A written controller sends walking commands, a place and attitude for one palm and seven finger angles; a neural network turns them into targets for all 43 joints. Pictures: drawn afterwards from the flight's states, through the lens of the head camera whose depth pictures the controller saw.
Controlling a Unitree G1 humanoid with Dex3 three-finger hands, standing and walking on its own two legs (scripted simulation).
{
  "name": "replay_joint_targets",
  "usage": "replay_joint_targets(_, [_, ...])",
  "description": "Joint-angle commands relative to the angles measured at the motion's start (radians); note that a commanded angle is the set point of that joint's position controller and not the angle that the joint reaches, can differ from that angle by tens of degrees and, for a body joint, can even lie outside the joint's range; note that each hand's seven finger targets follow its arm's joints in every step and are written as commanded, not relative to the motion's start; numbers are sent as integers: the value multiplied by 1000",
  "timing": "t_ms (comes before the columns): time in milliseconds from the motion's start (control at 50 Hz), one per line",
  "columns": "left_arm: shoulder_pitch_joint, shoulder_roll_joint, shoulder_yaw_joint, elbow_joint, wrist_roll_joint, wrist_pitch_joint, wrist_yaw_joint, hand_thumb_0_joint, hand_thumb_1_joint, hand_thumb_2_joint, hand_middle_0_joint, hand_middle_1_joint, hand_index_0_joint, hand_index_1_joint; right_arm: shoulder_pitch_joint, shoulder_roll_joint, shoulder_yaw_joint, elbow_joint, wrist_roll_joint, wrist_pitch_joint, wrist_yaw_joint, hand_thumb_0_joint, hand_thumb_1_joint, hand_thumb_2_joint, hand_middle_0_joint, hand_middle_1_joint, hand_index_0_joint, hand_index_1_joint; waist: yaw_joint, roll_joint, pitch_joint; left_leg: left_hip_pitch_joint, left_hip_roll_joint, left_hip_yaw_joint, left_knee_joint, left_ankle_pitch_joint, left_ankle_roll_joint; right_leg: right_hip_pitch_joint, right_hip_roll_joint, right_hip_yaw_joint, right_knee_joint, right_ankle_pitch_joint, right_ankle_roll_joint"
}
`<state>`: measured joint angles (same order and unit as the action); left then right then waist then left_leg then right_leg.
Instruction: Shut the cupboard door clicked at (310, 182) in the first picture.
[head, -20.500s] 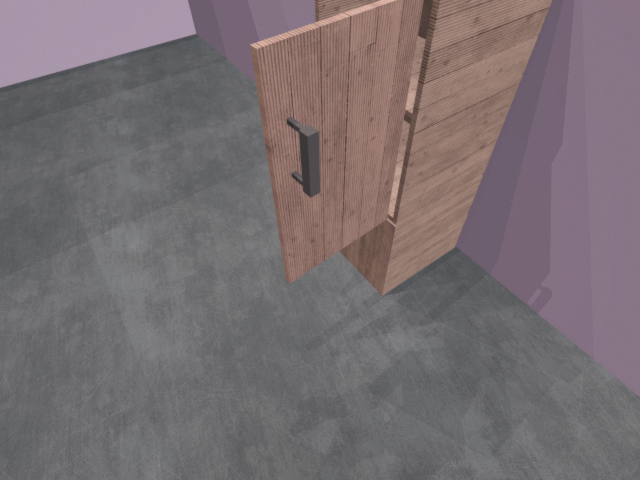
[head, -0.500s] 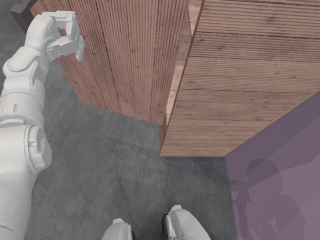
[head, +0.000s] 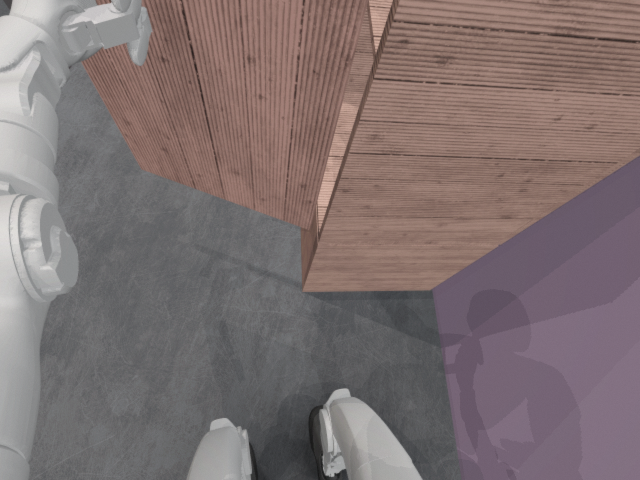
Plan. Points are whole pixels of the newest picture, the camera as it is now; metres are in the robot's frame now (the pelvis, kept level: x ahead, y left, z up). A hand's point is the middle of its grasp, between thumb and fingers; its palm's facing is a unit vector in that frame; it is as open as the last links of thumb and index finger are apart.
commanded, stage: push the door shut along its arc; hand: left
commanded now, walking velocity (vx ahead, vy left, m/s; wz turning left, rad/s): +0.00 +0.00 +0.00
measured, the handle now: out of the picture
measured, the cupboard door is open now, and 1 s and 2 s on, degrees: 69 58 58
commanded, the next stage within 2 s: pull the fist back off the door in 0.14 s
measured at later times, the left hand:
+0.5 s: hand (167, 1) +0.62 +0.07 +0.13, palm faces +0.00 -1.00 -0.05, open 3.0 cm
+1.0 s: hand (164, 86) +0.51 +0.08 +0.12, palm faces -0.07 -1.00 +0.00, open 3.1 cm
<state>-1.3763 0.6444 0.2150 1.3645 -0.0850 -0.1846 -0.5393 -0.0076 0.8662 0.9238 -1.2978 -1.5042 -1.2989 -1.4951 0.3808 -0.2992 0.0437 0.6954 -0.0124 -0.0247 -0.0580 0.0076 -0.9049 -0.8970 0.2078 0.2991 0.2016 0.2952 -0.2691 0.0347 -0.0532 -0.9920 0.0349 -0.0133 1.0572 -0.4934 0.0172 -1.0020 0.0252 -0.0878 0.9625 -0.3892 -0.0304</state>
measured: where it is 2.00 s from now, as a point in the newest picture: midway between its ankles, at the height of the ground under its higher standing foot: outside the picture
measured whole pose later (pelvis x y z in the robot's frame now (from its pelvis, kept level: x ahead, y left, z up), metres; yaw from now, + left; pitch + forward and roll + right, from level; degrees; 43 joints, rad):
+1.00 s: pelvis +0.02 +0.00 +0.03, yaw +0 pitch +17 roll -1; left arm -0.86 0.23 0.21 1.06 -0.09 -0.37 -0.05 0.02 0.90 0.90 -1.30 -1.50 -1.30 -1.50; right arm 0.43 -0.29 -0.03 0.63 -0.03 0.02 0.05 0.01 -0.91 -0.90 0.20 0.30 0.20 0.29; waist -0.14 0.05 -0.10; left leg -0.70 0.02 0.01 0.84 -0.45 0.01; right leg -0.73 0.02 -0.06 0.79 -0.36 -0.03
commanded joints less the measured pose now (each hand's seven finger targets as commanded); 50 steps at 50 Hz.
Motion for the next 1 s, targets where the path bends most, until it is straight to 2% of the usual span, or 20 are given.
replay_joint_targets(0, [-613, 93, -7, -206, -8, -50, 16, 0, 900, 900, -1300, -1500, -1300, -1500, 228, -191, -62, 8, -3, -20, -12, 0, -900, -900, 200, 300, 200, 300, -91, 198, -563, 449, -16, -53, -49, 444, 26, 117, 34, 30, -79, 283, -6])
replay_joint_targets(120, [-659, 32, -46, -172, 10, -33, 23, 0, 900, 900, -1300, -1500, -1300, -1500, 234, -191, -62, 26, -8, -26, -8, 0, -900, -900, 200, 300, 200, 300, -119, 198, -573, 463, -15, -67, -25, 438, 28, 39, 38, 11, -61, 251, -7])
replay_joint_targets(200, [-726, 47, -49, -205, 19, -36, 28, 0, 900, 900, -1300, -1500, -1300, -1500, 249, -192, -61, 35, -11, -33, -6, 0, -900, -900, 200, 300, 200, 300, -124, 244, -617, 499, -15, -70, -16, 467, 27, 21, 42, 3, -42, 259, -12])
replay_joint_targets(220, [-706, 12, -61, -174, 20, -25, 29, 0, 900, 900, -1300, -1500, -1300, -1500, 244, -190, -61, 37, -12, -34, -4, 0, -900, -900, 200, 300, 200, 300, -128, 227, -600, 492, -17, -71, -10, 460, 29, 5, 43, 1, -45, 254, -12])
replay_joint_targets(240, [-726, 127, 206, -186, -46, 0, 238, 0, 900, 900, -1300, -1500, -1300, -1500, 324, -159, -37, -17, -35, -46, 10, 0, -900, -900, 200, 300, 200, 300, -86, 268, -596, 360, 6, -96, -31, 432, 15, 68, 25, 32, -69, 243, -5])
replay_joint_targets(260, [-681, 84, 165, -142, -7, 18, 343, 0, 900, 900, -1300, -1500, -1300, -1500, 329, -159, -31, -21, -40, -48, 32, 0, -900, -900, 200, 300, 200, 300, -91, 253, -587, 332, 8, -102, -44, 410, 8, 76, 23, 33, -60, 228, 0])
replay_joint_targets(300, [-651, 37, 182, -142, 13, 14, 469, 0, 900, 900, -1300, -1500, -1300, -1500, 352, -156, -43, -32, -61, -41, 56, 0, -900, -900, 200, 300, 200, 300, -105, 163, -576, 318, 13, -116, -51, 421, 8, 86, 18, 21, -57, 236, 14])
replay_joint_targets(340, [-624, 0, 178, -261, 78, -37, 598, 0, 900, 900, -1300, -1500, -1300, -1500, 373, -147, -55, -59, -88, -36, 97, 0, -900, -900, 200, 300, 200, 300, -79, 201, -665, 362, 2, -102, -41, 503, 5, 122, 14, 29, -52, 306, 16])
replay_joint_targets(380, [-576, -6, 125, -293, 170, -104, 640, 0, 900, 900, -1300, -1500, -1300, -1500, 387, -147, -65, -61, -98, -28, 126, 0, -900, -900, 200, 300, 200, 300, -71, 214, -718, 428, 4, -110, -34, 585, -6, 120, 13, 25, -34, 351, 12])
replay_joint_targets(420, [-549, -9, 92, -301, 204, -136, 621, 0, 900, 900, -1300, -1500, -1300, -1500, 397, -152, -77, -53, -94, -10, 141, 0, -900, -900, 200, 300, 200, 300, -68, 202, -725, 441, -4, -93, -53, 574, -6, 174, 17, 34, -57, 379, 11])
replay_joint_targets(460, [-527, 33, 107, -267, 197, -123, 575, 0, 900, 900, -1300, -1500, -1300, -1500, 401, -159, -81, -60, -79, 11, 136, 0, -900, -900, 200, 300, 200, 300, -65, 160, -703, 397, -14, -71, -88, 513, 5, 270, 19, 47, -89, 399, 12])
replay_joint_targets(520, [-510, 54, 148, -282, 140, -100, 521, 0, 900, 900, -1300, -1500, -1300, -1500, 397, -157, -83, -74, -59, 26, 122, 0, -900, -900, 200, 300, 200, 300, -37, 147, -707, 399, -25, -52, -135, 482, 8, 374, 22, 55, -129, 430, 11])
replay_joint_targets(580, [-421, 44, 185, -358, 76, -128, 506, 0, 900, 900, -1300, -1500, -1300, -1500, 381, -145, -83, -93, -50, 25, 110, 0, -900, -900, 200, 300, 200, 300, 4, 149, -723, 456, -24, -42, -168, 535, 4, 439, 26, 54, -149, 490, 8])
replay_joint_targets(680, [-170, -73, 143, -361, 56, -207, 518, 0, 900, 900, -1300, -1500, -1300, -1500, 359, -128, -92, -96, -49, 20, 119, 0, -900, -900, 200, 300, 200, 300, 44, 55, -572, 419, -32, -5, -208, 542, 7, 500, 27, 56, -184, 545, 9])
replay_joint_targets(740, [-15, -120, 121, -309, 63, -196, 512, 0, 900, 900, -1300, -1500, -1300, -1500, 344, -128, -103, -100, -39, 35, 124, 0, -900, -900, 200, 300, 200, 300, 62, -15, -483, 369, -39, 20, -236, 501, 10, 530, 22, 60, -202, 557, 12])
replay_joint_targets(760, [-10, -165, 81, -334, 58, -192, 502, 0, 900, 900, -1300, -1500, -1300, -1500, 331, -125, -105, -108, -35, 38, 127, 0, -900, -900, 200, 300, 200, 300, 58, -13, -472, 377, -41, 25, -246, 490, 10, 537, 21, 61, -210, 559, 14])
replay_joint_targets(780, [21, -168, 88, -347, 49, -194, 496, 0, 900, 900, -1300, -1500, -1300, -1500, 327, -123, -110, -114, -28, 40, 124, 0, -900, -900, 200, 300, 200, 300, 78, 7, -471, 409, -43, 29, -253, 518, 9, 547, 20, 57, -212, 568, 9])
replay_joint_targets(840, [20, -222, 47, -471, 14, -215, 481, 0, 900, 900, -1300, -1500, -1300, -1500, 280, -115, -114, -127, -20, 45, 119, 0, -900, -900, 200, 300, 200, 300, 91, 29, -502, 482, -41, 27, -264, 548, 5, 553, 19, 60, -219, 576, 10])
replay_joint_targets(880, [-30, -300, -19, -583, -15, -247, 481, 0, 900, 900, -1300, -1500, -1300, -1500, 248, -101, -116, -132, -12, 36, 113, 0, -900, -900, 200, 300, 200, 300, 78, 60, -517, 555, -37, 21, -261, 572, 5, 529, 20, 55, -223, 564, 11])
replay_joint_targets(980, [-126, -275, -19, -608, -10, -304, 518, 0, 900, 900, -1300, -1500, -1300, -1500, 198, -103, -117, -87, -6, 18, 91, 0, -900, -900, 200, 300, 200, 300, 67, 35, -486, 555, -41, 8, -263, 464, 5, 496, 14, 63, -215, 475, 15])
